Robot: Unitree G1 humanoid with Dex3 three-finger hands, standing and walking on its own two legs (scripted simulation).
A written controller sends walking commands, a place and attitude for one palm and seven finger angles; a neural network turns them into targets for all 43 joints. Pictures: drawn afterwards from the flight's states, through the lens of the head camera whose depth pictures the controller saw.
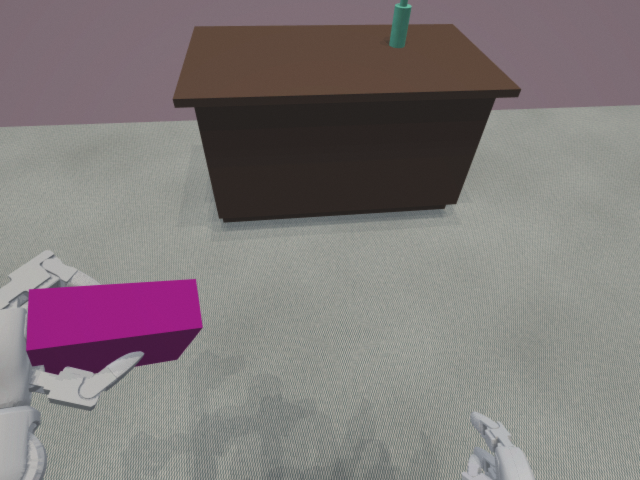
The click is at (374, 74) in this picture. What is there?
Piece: table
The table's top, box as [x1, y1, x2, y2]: [173, 24, 520, 107]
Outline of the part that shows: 520,88 452,24 408,24 405,46 402,48 393,48 388,44 391,25 195,26 173,96 173,102 175,107 508,97 517,96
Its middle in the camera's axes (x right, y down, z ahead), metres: +0.07 -0.70 +1.51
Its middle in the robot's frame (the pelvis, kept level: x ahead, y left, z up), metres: +1.60 +0.03 -0.12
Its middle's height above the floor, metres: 0.65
